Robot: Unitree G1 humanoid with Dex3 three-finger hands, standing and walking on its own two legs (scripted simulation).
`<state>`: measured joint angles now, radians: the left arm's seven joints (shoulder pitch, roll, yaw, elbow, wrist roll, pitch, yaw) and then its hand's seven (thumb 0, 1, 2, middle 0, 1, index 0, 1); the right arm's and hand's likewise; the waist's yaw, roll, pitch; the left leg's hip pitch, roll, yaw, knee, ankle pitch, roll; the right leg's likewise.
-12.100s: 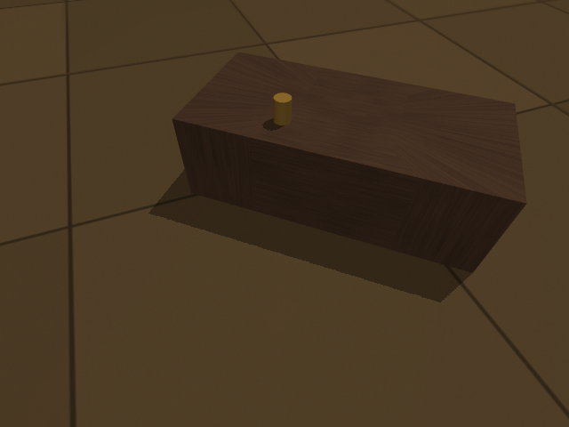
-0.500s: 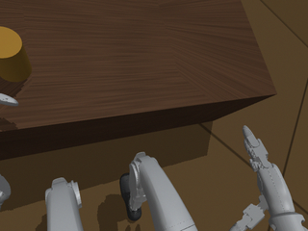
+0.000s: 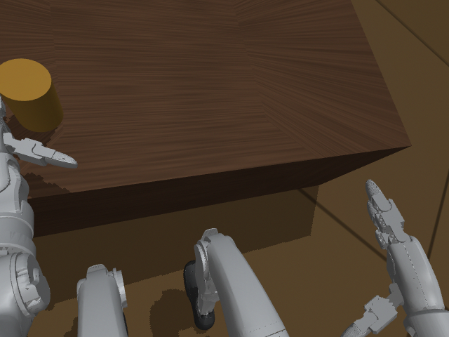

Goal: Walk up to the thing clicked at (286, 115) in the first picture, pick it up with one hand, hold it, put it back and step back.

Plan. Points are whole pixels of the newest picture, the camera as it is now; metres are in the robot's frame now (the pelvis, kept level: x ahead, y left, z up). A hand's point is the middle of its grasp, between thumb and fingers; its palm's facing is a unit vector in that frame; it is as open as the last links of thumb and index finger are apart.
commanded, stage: close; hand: left
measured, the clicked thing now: (32, 98) +0.56 +0.17 -0.08
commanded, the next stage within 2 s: settle in 0.94 s
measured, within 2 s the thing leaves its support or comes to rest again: leaves its support in 1.32 s
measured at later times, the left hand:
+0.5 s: hand (27, 109) +0.53 +0.17 -0.06, palm faces +0.15 -0.99 -0.02, open 16.2 cm
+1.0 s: hand (35, 103) +0.54 +0.16 -0.07, palm faces +0.12 -0.99 -0.01, open 10.3 cm
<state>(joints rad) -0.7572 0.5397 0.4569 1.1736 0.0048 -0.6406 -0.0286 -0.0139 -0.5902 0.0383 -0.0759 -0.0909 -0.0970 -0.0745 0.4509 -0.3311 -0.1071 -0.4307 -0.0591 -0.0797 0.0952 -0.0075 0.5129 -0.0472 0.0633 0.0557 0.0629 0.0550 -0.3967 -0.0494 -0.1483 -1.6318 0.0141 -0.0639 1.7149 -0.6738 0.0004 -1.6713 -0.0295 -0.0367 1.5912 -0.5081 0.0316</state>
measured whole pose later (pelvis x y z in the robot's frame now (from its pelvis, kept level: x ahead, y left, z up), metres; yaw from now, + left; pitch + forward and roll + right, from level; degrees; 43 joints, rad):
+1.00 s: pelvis +0.00 +0.00 +0.00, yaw -1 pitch +34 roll -6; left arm -0.84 0.62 0.44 1.26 0.06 -0.65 0.04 -0.01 -0.33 0.56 -0.81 -0.75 -0.89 -0.77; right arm 0.46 -0.35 -0.11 -0.52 -0.06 -0.05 0.13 -0.01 0.49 -0.05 0.06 0.05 0.06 0.05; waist -0.46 -0.05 -0.14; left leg -1.65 0.02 -0.08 1.71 -0.66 0.00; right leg -1.67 -0.02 -0.06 1.57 -0.49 0.03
